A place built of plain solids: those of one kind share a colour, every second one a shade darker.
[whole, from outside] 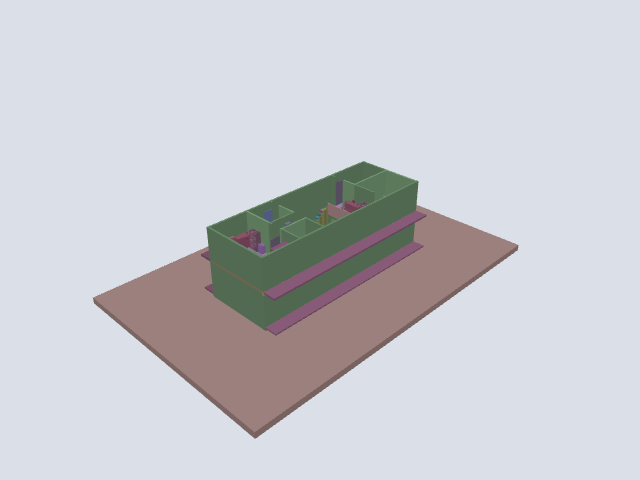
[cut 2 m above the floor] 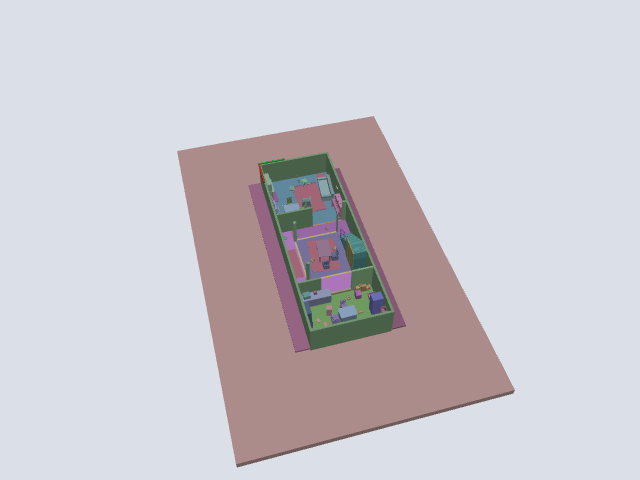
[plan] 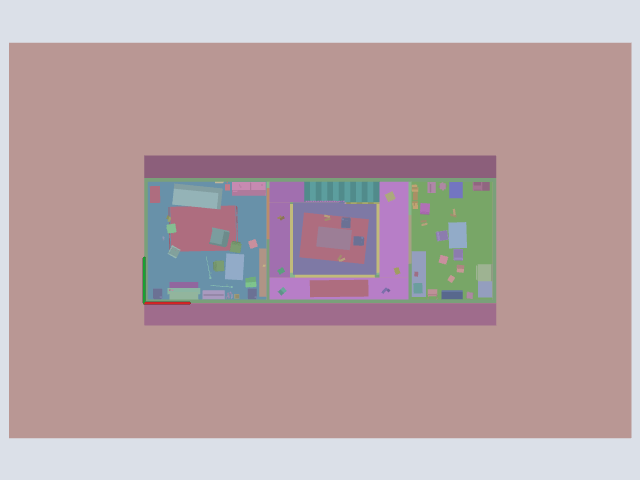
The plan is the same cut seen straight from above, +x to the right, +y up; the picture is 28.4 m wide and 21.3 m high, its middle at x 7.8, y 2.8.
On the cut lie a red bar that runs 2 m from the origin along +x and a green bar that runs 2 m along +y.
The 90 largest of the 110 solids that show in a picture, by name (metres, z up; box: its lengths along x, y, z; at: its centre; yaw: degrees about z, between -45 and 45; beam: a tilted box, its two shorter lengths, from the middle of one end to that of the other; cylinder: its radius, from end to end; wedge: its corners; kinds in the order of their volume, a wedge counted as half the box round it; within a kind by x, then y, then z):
{
 "under_1": {"box": [27.62, 17.55, 0.5], "at": [7.81, 2.77, -0.63]},
 "wall_1": {"box": [0.16, 5.23, 5.55], "at": [0.08, 2.77, 2.48]},
 "wall_2": {"box": [0.13, 1.64, 2.5], "at": [3.31, 0.98, 4.0]},
 "wall_3": {"box": [0.13, 0.13, 2.5], "at": [3.31, 2.9, 4.0]},
 "wall_4": {"box": [0.13, 2.3, 2.5], "at": [3.31, 4.24, 4.0]},
 "wall_5": {"box": [2.31, 0.13, 2.5], "at": [4.41, 1.86, 4.0]},
 "wall_6": {"box": [2.31, 0.13, 2.5], "at": [4.41, 3.02, 4.0]},
 "wall_7": {"box": [0.13, 1.64, 2.5], "at": [5.5, 0.98, 4.0]},
 "wall_8": {"box": [0.13, 2.67, 2.75], "at": [5.5, 1.5, 1.07]},
 "wall_9": {"box": [0.13, 1.43, 2.5], "at": [5.5, 3.81, 4.0]},
 "wall_10": {"box": [0.13, 0.28, 2.75], "at": [5.5, 5.25, 1.07]},
 "wall_11": {"box": [0.22, 0.13, 2.75], "at": [6.58, 1.2, 1.07]},
 "wall_12": {"box": [15.62, 0.16, 5.55], "at": [7.81, 0.08, 2.48]},
 "wall_13": {"box": [15.62, 0.16, 5.55], "at": [7.81, 5.47, 2.48]},
 "wall_14": {"box": [0.21, 0.13, 2.75], "at": [10.34, 1.2, 1.07]},
 "wall_15": {"box": [0.13, 1.59, 2.75], "at": [11.79, 0.95, 1.07]},
 "wall_16": {"box": [0.13, 1.86, 2.5], "at": [11.79, 2.08, 4.0]},
 "wall_17": {"box": [0.13, 1.07, 2.5], "at": [11.79, 3.67, 4.0]},
 "wall_18": {"box": [0.13, 1.48, 2.75], "at": [11.79, 4.65, 1.07]},
 "wall_19": {"box": [0.13, 0.34, 2.5], "at": [11.79, 5.22, 4.0]},
 "wall_20": {"box": [3.89, 0.13, 2.5], "at": [13.68, 3.08, 4.0]},
 "wall_21": {"box": [0.16, 2.85, 2.5], "at": [15.54, 1.58, 4.0]},
 "wall_22": {"box": [0.16, 5.23, 2.75], "at": [15.54, 2.77, 1.07]},
 "wall_23": {"box": [0.16, 2.25, 2.5], "at": [15.54, 4.26, 4.0]},
 "stair_1": {"box": [3.35, 0.91, 0.5], "at": [8.77, 4.94, -0.05]},
 "stair_2": {"box": [3.09, 0.91, 0.69], "at": [8.9, 4.94, 0.05]},
 "stair_3": {"box": [2.83, 0.91, 0.89], "at": [9.02, 4.94, 0.14]},
 "stair_4": {"box": [2.58, 0.91, 1.09], "at": [9.15, 4.94, 0.24]},
 "stair_5": {"box": [2.32, 0.91, 1.28], "at": [9.28, 4.94, 0.34]},
 "stair_6": {"box": [2.07, 0.91, 1.48], "at": [9.41, 4.94, 0.44]},
 "stair_7": {"box": [1.81, 0.91, 1.67], "at": [9.54, 4.94, 0.54]},
 "stair_8": {"box": [1.56, 0.91, 1.87], "at": [9.66, 4.94, 0.64]},
 "stair_9": {"box": [1.3, 0.91, 2.07], "at": [9.79, 4.94, 0.73]},
 "stair_10": {"box": [1.05, 0.91, 2.26], "at": [9.92, 4.94, 0.83]},
 "stair_11": {"box": [0.79, 0.91, 2.46], "at": [10.05, 4.94, 0.93]},
 "stair_12": {"box": [0.54, 0.91, 2.66], "at": [10.17, 4.94, 1.03]},
 "stair_13": {"box": [0.28, 0.91, 2.85], "at": [10.3, 4.94, 1.13]},
 "floor_front_1": {"box": [5.27, 5.23, 0.69], "at": [2.79, 2.77, -0.34]},
 "floor_middle_1": {"box": [0.91, 3.35, 0.69], "at": [6.01, 2.81, -0.34]},
 "floor_middle_2": {"box": [1.56, 0.91, 0.69], "at": [6.34, 4.93, -0.34]},
 "floor_middle_3": {"box": [6.17, 0.97, 0.69], "at": [8.64, 0.65, -0.34]},
 "floor_middle_4": {"box": [1.29, 4.26, 0.69], "at": [11.09, 3.26, -0.34]},
 "floor_kitchen_1": {"box": [3.6, 5.23, 0.5], "at": [13.66, 2.77, -0.44]},
 "upper_floor_next_1": {"box": [15.62, 1.0, 0.12], "at": [7.81, -0.5, -0.06]},
 "upper_floor_next_2": {"box": [15.62, 1.0, 0.16], "at": [7.81, -0.5, 2.67]},
 "upper_floor_next_3": {"box": [15.62, 1.0, 0.12], "at": [7.81, 6.05, -0.06]},
 "upper_floor_next_4": {"box": [15.62, 1.0, 0.16], "at": [7.81, 6.05, 2.67]},
 "floor_dining_1": {"box": [3.71, 3.22, 0.69], "at": [8.46, 2.87, -0.34]},
 "chest_drawers_1": {"box": [1.13, 0.5, 1.0], "at": [2.56, 5.13, 3.25]},
 "chest_drawers_2": {"box": [0.5, 1.28, 1.04], "at": [11.47, 2.82, 3.27]},
 "rug_1": {"box": [2.9, 2.0, 0.08], "at": [2.62, 3.31, -0.03], "yaw": 1.1},
 "rug_2": {"box": [2.9, 2.0, 0.08], "at": [8.43, 2.88, -0.03], "yaw": -6.0},
 "rug_3": {"box": [2.6, 0.75, 0.08], "at": [8.65, 0.65, -0.03], "yaw": 0.6},
 "fixture_breast_bedroom_1": {"box": [1.28, 0.33, 2.55], "at": [1.76, 0.32, 3.97]},
 "fixture_breast_front_1": {"box": [1.28, 0.33, 2.5], "at": [1.76, 0.32, 1.2]},
 "counter_run_1": {"box": [0.61, 2.03, 0.78], "at": [12.18, 1.28, 0.3]},
 "counter_run_2": {"box": [0.64, 2.03, 0.038], "at": [12.19, 1.28, 0.71]},
 "sofa_1": {"box": [2.16, 0.93, 0.34], "at": [2.36, 4.72, 0.28], "yaw": -5.8},
 "sofa_2": {"box": [2.16, 0.23, 0.39], "at": [2.4, 5.08, 0.65], "yaw": -5.8},
 "floor_gap_dining_1": {"box": [0.13, 3.05, 0.69], "at": [6.54, 2.88, -0.34]},
 "floor_gap_dining_2": {"box": [3.54, 0.13, 0.69], "at": [8.46, 1.2, -0.34]},
 "floor_gap_dining_3": {"box": [0.13, 3.05, 0.69], "at": [10.38, 2.88, -0.34]},
 "bookcase_1": {"box": [0.31, 2.14, 1.15], "at": [5.26, 1.35, 0.57]},
 "piano_upright_1": {"box": [1.5, 0.26, 0.19], "at": [4.65, 4.89, 0.68]},
 "piano_upright_2": {"box": [1.5, 0.36, 1.22], "at": [4.65, 5.2, 0.61]},
 "fridge_flat_1": {"box": [0.6, 0.73, 1.66], "at": [13.84, 5.01, 0.64]},
 "china_cabinet_1": {"box": [0.95, 0.33, 1.07], "at": [13.66, 0.34, 1.18]},
 "china_cabinet_2": {"box": [0.95, 0.4, 0.83], "at": [13.66, 0.37, 0.23]},
 "kitchen_table_1": {"box": [0.71, 1.06, 0.72], "at": [13.91, 3.01, 0.17], "yaw": 1.8},
 "range_cooker_1": {"box": [0.65, 0.76, 0.94], "at": [15.12, 1.35, 0.28]},
 "stair_guard_1": {"box": [0.08, 3.22, 0.97], "at": [10.35, 2.87, 3.23]},
 "tv_board_1": {"box": [0.9, 0.09, 0.52], "at": [3.08, 0.36, 0.78]},
 "tv_board_2": {"box": [1.0, 0.4, 0.48], "at": [3.08, 0.37, 0.24]},
 "floor_gap_front_middle_1": {"box": [0.13, 2.28, 0.69], "at": [5.5, 3.97, -0.34]},
 "floor_gap_middle_kitchen_1": {"box": [0.13, 2.16, 0.69], "at": [11.79, 2.83, -0.34]},
 "bar_stool_1": {"box": [0.35, 0.35, 0.74], "at": [4.83, 2.62, 0.37], "yaw": 19.6},
 "bar_stool_2": {"box": [0.35, 0.35, 0.74], "at": [13.28, 1.93, 0.18], "yaw": -15.6},
 "armchair_frame_1": {"box": [0.74, 0.63, 0.18], "at": [3.33, 2.91, 0.32], "yaw": -11.7},
 "armchair_frame_2": {"box": [0.26, 0.62, 0.41], "at": [3.61, 2.86, 0.61], "yaw": -11.7},
 "wall_foot_1": {"box": [0.16, 5.23, 0.17], "at": [0.08, 2.77, 2.67]},
 "leaf_bedroom_door_1": {"box": [0.84, 0.035, 1.98], "at": [2.83, 1.98, 3.74], "yaw": 4.0},
 "leaf_bedroom_door_2": {"box": [0.84, 0.035, 1.98], "at": [12.28, 5.03, 3.74]},
 "hamper_1": {"box": [0.33, 0.4, 0.63], "at": [3.06, 3.7, 3.06]},
 "laundry_basket_1": {"box": [0.37, 0.37, 0.6], "at": [10.92, 4.72, 0.3], "yaw": 25.1},
 "stair_pan_1": {"box": [0.26, 0.08, 3.56], "at": [10.06, 4.44, 1.48]},
 "fixture_hearth_front_1": {"box": [1.28, 0.45, 0.1], "at": [1.76, 0.71, 0.0]},
 "recycling_tote_1": {"box": [0.37, 0.5, 0.29], "at": [12.75, 5.13, -0.04]},
 "microwave_1": {"box": [0.4, 0.47, 0.28], "at": [12.15, 0.66, 0.86], "yaw": 2.3},
 "leaf_bath_door_1": {"box": [0.72, 0.035, 1.98], "at": [5.07, 5.24, 3.74], "yaw": -2.0},
 "dining_table_1": {"box": [1.5, 0.9, 0.031], "at": [8.43, 2.88, 0.73], "yaw": -6.3}
}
